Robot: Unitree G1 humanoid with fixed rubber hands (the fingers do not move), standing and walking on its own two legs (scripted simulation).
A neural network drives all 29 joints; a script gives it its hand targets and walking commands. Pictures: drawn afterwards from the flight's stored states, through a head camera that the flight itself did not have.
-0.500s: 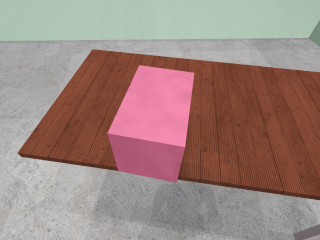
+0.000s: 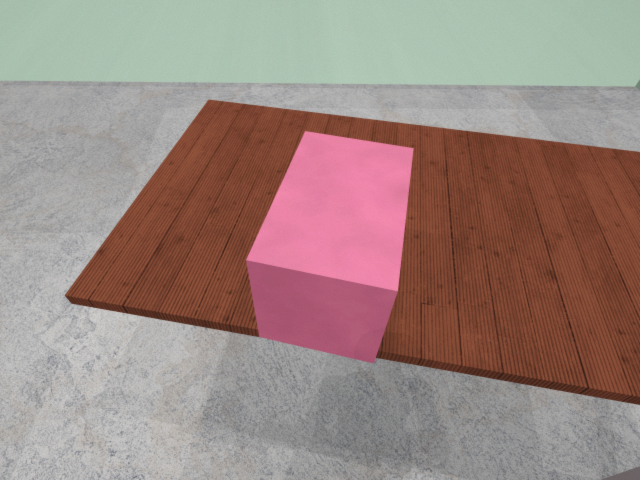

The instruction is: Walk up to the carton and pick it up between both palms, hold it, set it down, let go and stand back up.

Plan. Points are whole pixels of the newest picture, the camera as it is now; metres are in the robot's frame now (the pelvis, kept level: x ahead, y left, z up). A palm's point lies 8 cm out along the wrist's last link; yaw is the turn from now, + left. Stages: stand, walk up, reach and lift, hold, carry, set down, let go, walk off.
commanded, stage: walk up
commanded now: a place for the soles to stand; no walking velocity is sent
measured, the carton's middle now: (337, 241) +0.48 -0.01 +0.00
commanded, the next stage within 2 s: reach and lift in 0.36 s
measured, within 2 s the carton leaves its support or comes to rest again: neither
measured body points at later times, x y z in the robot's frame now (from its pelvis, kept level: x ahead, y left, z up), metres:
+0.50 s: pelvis +0.00 +0.00 -0.02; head +0.03 +0.00 +0.43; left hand +0.09 +0.28 -0.14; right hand +0.12 -0.26 -0.15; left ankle +0.00 +0.13 -0.73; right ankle +0.05 -0.11 -0.73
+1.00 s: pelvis +0.01 -0.02 +0.00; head +0.05 +0.01 +0.44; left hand +0.14 +0.26 -0.10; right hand +0.17 -0.21 -0.09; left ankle +0.00 +0.13 -0.73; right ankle +0.04 -0.11 -0.73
